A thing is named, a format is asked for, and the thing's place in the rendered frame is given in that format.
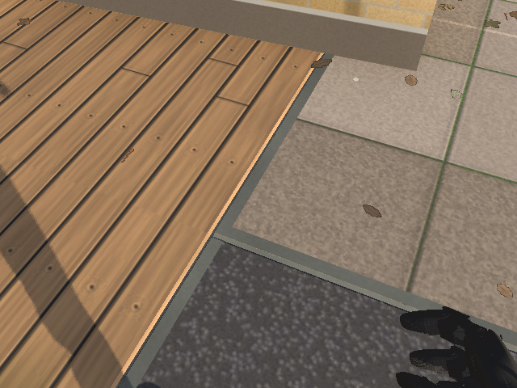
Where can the robot right hand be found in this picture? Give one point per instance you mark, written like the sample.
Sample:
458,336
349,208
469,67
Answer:
485,361

